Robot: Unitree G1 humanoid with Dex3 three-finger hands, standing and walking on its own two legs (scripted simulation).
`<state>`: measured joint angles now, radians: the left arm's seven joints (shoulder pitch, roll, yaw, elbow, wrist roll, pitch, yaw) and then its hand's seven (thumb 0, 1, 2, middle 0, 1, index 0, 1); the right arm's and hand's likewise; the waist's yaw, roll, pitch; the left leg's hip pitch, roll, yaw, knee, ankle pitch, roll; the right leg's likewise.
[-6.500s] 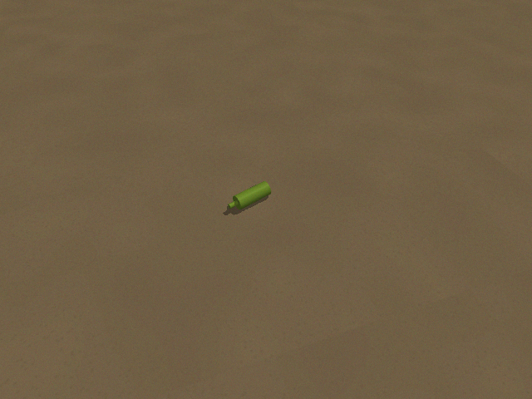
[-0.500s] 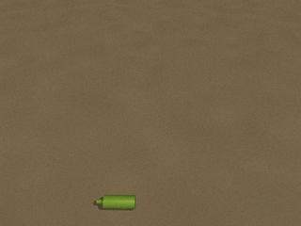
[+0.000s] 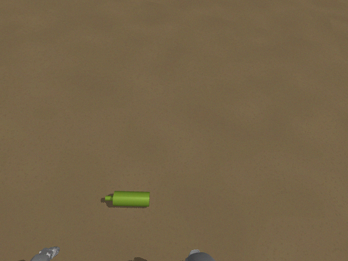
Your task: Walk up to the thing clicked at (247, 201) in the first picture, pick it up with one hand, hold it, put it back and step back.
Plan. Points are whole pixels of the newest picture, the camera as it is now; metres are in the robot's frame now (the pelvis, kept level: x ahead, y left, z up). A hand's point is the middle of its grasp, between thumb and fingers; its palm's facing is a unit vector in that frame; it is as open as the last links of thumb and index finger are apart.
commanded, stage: walk up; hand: left
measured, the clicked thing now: (127, 198) +0.53 +0.18 -0.72
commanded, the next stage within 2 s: none
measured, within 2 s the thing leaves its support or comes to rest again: neither
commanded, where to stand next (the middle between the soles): +0.12 -0.04 m, yaw -1 degrees
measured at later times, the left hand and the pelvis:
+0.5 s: hand (88, 256) +0.18 +0.19 -0.12, palm faces -0.13 -0.90 -0.42, open 7.4 cm; pelvis +0.04 -0.07 +0.00, yaw -5 degrees
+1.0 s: hand out of the picture +0.16 +0.23 -0.17, palm faces +0.01 -0.93 -0.37, open 7.4 cm; pelvis +0.03 -0.03 -0.02, yaw +1 degrees
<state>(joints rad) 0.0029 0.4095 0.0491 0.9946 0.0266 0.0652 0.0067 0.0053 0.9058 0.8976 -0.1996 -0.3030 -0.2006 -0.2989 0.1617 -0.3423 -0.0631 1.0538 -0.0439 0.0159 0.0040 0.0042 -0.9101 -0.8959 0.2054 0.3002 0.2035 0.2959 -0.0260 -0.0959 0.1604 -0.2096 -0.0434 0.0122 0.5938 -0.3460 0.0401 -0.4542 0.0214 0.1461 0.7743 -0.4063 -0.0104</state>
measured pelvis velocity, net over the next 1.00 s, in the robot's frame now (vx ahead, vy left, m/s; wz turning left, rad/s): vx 0.03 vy -0.03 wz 0.01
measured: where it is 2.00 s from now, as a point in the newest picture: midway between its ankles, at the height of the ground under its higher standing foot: outside the picture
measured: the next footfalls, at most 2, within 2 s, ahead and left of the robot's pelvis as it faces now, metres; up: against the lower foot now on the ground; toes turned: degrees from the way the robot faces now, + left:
right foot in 0.40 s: +0.14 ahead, -0.18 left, +0.00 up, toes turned -6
left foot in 0.96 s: +0.07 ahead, +0.09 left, +0.00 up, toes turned +0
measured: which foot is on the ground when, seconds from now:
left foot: down 0.00-0.44, up 0.46-0.94, down 0.96-1.00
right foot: up 0.00-0.38, down 0.40-0.98, up 1.00-1.00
